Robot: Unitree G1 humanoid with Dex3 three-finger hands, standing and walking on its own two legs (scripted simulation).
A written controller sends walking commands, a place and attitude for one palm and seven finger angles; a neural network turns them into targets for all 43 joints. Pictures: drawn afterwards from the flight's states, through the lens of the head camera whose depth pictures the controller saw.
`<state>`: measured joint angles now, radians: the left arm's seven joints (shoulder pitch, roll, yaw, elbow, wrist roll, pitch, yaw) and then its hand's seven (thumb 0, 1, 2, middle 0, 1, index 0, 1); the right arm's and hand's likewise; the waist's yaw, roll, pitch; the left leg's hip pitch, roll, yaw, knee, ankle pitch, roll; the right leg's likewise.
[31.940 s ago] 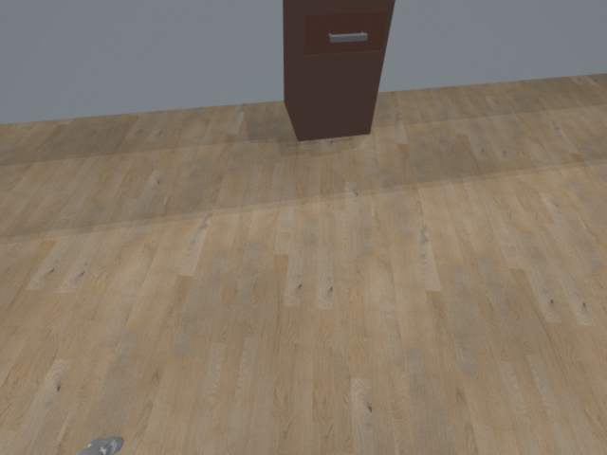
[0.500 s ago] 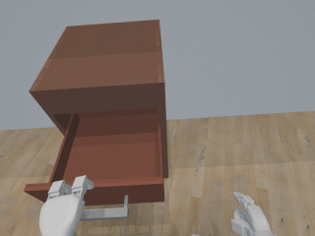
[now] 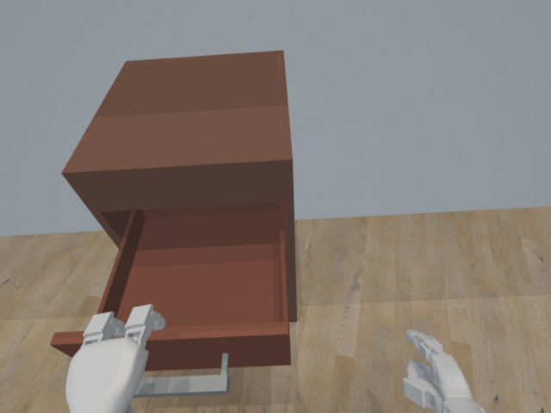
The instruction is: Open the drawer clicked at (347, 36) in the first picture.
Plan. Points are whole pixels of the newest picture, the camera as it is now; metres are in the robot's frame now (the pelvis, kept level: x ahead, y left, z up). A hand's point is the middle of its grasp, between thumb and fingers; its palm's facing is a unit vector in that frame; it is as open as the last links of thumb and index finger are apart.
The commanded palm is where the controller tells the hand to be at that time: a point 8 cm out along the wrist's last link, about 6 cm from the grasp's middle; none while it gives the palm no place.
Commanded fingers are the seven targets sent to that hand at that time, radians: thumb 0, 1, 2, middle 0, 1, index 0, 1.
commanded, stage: lift the hand off the handle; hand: left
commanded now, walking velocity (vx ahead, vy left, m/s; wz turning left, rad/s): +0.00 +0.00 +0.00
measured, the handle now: (179, 373) +0.21 +0.21 -0.15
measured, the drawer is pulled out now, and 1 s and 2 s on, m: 0.28 0.28 0.28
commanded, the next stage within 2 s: draw the hand back to the body in 0.08 s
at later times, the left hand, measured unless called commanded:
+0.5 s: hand (97, 365) +0.16 +0.25 +0.04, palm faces +0.07 -0.10 -0.99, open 13.9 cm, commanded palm +0.14 +0.24 +0.10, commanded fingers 0.00 -0.50 0.30 -0.30 -1.20 -0.30 -1.20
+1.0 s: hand (97, 336) +0.18 +0.22 +0.12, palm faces +0.34 -0.85 -0.39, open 13.4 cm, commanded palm +0.13 +0.27 +0.16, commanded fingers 0.00 -0.08 0.48 -0.27 -0.93 -0.27 -0.93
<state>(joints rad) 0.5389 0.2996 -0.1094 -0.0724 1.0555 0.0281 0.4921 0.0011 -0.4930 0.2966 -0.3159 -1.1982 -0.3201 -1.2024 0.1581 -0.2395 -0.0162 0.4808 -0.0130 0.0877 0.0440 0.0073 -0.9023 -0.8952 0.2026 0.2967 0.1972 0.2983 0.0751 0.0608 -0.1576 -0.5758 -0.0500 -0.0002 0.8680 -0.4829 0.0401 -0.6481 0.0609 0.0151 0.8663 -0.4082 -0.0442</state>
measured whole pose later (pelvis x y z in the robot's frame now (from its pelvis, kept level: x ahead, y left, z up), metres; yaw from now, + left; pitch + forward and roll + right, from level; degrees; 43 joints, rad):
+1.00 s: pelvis +0.02 +0.00 +0.03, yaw +4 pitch -1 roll -1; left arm 0.60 0.26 0.07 -0.38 0.04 -0.01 0.17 0.00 -0.36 0.35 -0.30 -1.11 -0.30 -1.12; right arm 0.24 -0.20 0.05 0.53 0.03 -0.09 -0.09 0.01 -0.90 -0.90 0.20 0.30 0.20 0.30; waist 0.04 0.06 -0.03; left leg -0.19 -0.07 -0.08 0.59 -0.38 0.05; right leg -0.23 0.03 -0.04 0.58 -0.34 -0.03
